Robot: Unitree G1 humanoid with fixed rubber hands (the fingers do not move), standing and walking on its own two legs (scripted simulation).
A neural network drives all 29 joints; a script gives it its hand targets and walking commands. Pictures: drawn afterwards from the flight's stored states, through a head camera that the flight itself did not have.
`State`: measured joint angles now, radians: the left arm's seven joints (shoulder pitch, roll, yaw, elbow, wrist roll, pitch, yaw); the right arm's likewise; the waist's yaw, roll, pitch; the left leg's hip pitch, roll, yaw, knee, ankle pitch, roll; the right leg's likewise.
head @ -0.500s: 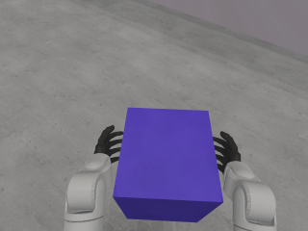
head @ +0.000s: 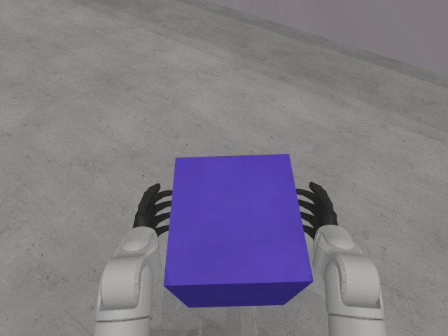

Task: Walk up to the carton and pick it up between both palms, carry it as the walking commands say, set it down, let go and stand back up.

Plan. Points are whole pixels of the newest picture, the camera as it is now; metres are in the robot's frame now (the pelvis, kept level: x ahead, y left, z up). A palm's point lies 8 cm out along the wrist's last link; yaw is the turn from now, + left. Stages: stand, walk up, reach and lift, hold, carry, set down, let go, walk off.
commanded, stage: carry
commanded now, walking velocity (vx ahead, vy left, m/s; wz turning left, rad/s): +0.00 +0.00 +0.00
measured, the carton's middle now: (234, 237) +0.30 +0.00 -0.02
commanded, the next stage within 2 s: none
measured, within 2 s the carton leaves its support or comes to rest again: neither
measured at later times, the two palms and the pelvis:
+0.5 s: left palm (153, 160) +0.44 +0.17 +0.03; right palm (292, 176) +0.42 -0.12 +0.03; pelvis +0.16 +0.04 +0.00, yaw -2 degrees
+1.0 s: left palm (153, 110) +0.63 +0.21 +0.01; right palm (266, 112) +0.62 -0.08 +0.03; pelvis +0.35 +0.07 -0.02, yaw -2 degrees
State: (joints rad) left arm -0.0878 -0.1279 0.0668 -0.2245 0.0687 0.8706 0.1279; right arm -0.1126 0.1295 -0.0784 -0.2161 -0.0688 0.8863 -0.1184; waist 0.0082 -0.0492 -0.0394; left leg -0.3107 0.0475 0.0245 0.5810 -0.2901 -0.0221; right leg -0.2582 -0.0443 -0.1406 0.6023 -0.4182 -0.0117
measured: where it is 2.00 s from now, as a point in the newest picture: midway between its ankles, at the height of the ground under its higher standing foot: (199, 238)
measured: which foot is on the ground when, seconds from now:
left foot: down 0.00-0.44, up 0.46-0.58, down 0.60-0.86, up 0.88-0.96, down 0.98-1.00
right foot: down 0.00-0.28, up 0.30-0.40, down 0.42-0.66, up 0.68-0.76, down 0.78-1.00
